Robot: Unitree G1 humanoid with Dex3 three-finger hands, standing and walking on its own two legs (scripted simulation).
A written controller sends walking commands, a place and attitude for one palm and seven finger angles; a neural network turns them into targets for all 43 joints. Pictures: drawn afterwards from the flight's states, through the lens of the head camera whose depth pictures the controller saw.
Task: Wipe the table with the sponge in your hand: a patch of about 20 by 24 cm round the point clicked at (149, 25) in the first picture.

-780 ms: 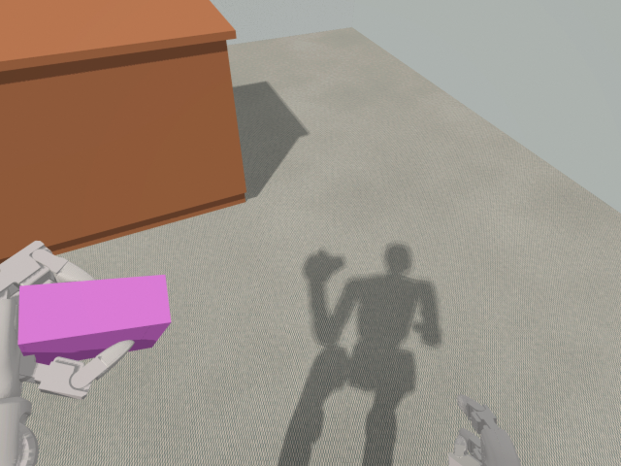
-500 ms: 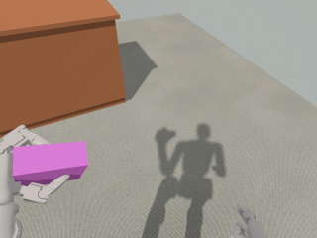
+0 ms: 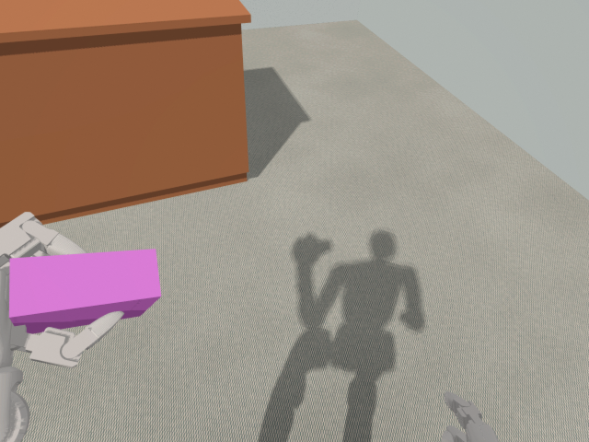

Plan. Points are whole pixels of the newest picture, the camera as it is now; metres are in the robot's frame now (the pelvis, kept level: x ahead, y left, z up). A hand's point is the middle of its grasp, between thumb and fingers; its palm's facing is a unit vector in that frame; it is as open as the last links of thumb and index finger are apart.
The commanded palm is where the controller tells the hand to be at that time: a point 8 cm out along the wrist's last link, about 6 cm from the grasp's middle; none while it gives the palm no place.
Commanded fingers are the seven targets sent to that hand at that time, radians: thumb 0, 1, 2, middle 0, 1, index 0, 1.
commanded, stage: walk to a spot facing it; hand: left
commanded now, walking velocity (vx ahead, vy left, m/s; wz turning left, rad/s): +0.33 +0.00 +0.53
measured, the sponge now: (107, 290) +0.24 +0.20 +0.15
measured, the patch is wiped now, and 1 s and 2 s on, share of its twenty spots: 0.00 0.00 0.00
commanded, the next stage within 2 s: none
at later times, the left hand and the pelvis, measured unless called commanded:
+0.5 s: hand (90, 250) +0.27 +0.23 +0.17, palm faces +0.50 -0.73 -0.46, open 9.2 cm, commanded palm +0.20 +0.27 +0.19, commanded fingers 0.00 0.10 1.30 -1.20 -1.60 -1.20 -1.60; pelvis +0.10 -0.04 +0.01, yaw +11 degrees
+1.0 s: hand (65, 162) +0.39 +0.30 +0.19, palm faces +0.64 -0.63 -0.45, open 9.2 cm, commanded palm +0.30 +0.31 +0.19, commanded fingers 0.00 0.10 1.30 -1.20 -1.60 -1.20 -1.60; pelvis +0.25 -0.01 +0.00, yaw +20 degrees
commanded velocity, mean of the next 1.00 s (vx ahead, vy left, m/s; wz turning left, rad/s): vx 0.36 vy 0.00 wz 0.34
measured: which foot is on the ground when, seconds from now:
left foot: down 0.00-0.42, up 0.44-0.82, down 0.84-1.00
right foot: down 0.00-0.02, up 0.04-0.40, down 0.42-0.84, up 0.86-1.00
